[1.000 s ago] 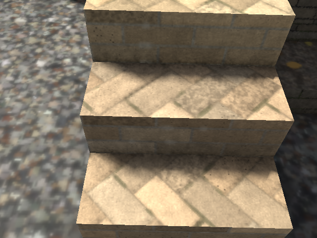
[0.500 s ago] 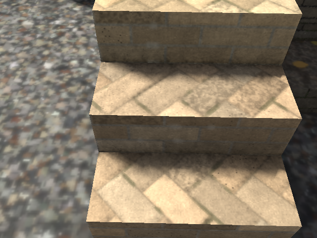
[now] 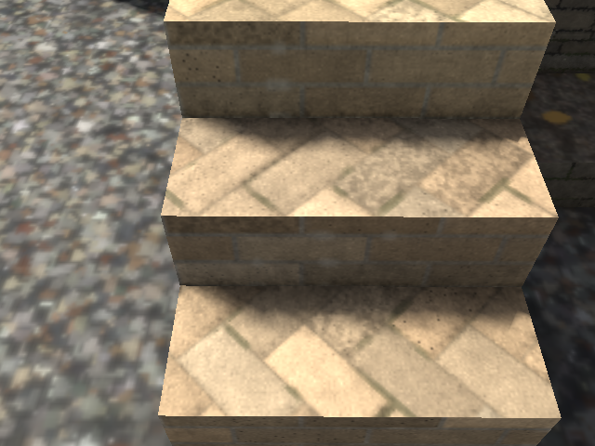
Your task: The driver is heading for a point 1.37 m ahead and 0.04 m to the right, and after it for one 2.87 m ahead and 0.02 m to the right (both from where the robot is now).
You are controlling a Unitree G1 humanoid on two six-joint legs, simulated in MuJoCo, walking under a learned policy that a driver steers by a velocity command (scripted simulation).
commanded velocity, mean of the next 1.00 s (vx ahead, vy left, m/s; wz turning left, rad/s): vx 0.11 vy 0.00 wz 0.00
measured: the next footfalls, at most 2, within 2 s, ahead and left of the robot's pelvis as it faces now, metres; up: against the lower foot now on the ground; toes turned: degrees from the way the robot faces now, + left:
right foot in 1.20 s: +0.27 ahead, -0.34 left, +0.20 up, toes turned -15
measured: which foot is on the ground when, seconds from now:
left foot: down 0.00-1.00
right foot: down 0.00-0.78, up 0.80-1.00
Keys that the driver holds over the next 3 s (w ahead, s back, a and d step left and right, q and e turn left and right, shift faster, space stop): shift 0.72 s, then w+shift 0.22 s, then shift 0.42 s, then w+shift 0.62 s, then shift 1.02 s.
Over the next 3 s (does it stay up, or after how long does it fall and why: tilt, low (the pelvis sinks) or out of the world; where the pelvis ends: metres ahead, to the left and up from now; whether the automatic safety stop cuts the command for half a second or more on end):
stays up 0.47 -0.09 0.37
